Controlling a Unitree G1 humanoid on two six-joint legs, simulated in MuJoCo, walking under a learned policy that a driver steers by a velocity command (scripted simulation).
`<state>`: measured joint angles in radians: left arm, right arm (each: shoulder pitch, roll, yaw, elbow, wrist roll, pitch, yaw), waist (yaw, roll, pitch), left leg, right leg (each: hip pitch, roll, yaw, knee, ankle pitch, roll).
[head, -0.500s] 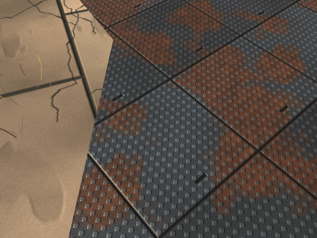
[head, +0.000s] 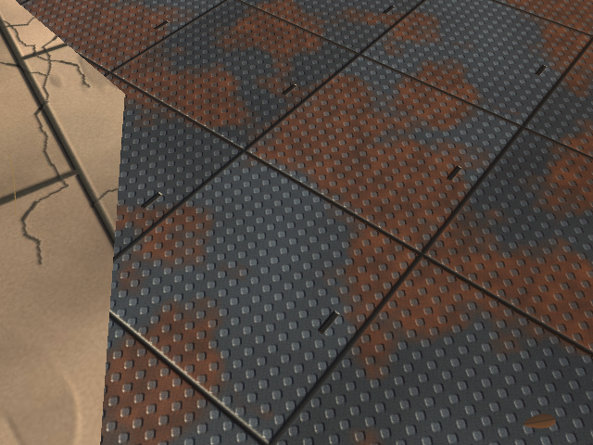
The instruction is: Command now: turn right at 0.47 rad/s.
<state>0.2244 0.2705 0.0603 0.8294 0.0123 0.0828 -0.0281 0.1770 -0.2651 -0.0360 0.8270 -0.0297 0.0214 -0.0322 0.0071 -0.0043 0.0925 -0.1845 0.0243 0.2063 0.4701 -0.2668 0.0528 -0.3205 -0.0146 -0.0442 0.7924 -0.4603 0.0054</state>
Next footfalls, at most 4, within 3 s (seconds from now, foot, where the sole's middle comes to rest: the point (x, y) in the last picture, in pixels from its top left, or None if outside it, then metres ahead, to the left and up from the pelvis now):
0.08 right None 0.02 -0.10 -0.77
0.68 left None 0.25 0.03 -0.77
1.18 right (386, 395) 0.57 -0.16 -0.77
1.72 left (280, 310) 0.78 0.08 -0.77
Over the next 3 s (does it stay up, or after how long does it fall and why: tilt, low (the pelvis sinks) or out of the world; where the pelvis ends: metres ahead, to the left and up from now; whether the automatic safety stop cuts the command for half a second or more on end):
stays up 1.34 -0.08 0.01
